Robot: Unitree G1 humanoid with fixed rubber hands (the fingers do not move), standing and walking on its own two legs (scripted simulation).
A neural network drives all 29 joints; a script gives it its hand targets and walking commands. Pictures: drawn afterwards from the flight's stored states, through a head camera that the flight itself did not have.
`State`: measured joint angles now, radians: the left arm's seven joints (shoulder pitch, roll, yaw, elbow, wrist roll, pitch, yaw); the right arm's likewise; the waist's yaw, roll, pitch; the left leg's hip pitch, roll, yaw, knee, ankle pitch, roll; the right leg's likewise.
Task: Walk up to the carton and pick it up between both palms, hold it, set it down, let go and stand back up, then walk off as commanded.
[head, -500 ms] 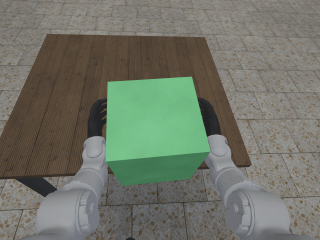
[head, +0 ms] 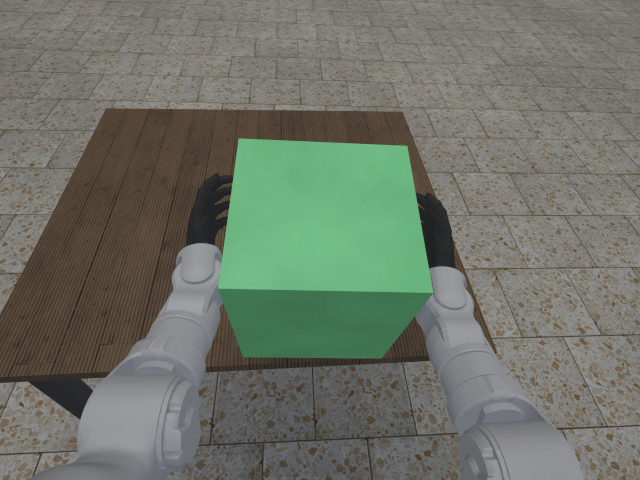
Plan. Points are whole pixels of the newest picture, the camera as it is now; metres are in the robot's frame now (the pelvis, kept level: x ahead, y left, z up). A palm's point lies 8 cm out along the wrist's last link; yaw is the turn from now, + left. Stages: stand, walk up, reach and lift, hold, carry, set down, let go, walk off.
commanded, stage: reach and lift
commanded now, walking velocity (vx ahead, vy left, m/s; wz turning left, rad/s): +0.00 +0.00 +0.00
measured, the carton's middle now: (318, 260) +0.41 +0.02 +0.04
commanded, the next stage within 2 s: hold in 1.72 s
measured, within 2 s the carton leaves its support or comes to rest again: neither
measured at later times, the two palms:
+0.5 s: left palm (168, 224) +0.36 +0.19 +0.16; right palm (450, 225) +0.37 -0.11 +0.17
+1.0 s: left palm (142, 206) +0.37 +0.21 +0.17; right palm (429, 216) +0.37 -0.09 +0.18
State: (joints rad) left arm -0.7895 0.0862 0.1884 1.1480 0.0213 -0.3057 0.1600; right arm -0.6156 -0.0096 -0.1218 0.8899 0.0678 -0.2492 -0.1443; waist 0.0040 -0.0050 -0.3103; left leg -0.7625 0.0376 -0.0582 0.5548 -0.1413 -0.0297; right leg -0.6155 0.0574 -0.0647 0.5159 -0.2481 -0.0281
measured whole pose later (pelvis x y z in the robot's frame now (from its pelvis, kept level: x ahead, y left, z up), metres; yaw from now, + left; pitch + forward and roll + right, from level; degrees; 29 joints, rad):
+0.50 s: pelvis -0.03 -0.02 +0.01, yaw +1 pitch +5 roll +0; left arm -0.85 0.18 0.19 1.05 0.02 0.18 0.12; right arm -0.83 0.01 -0.12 0.98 0.02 0.17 -0.18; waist 0.00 -0.06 -0.22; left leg -0.44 0.03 -0.06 0.43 -0.08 -0.03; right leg -0.35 0.05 -0.06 0.51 -0.25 -0.05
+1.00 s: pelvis -0.02 +0.00 +0.01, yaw +2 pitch +3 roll -1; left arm -0.86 0.19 0.19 0.92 0.02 0.32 0.11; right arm -0.81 0.02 -0.13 0.88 0.05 0.26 -0.19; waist 0.00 -0.06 -0.18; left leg -0.38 0.01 -0.06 0.41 -0.07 -0.03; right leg -0.27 0.03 -0.06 0.44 -0.22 -0.03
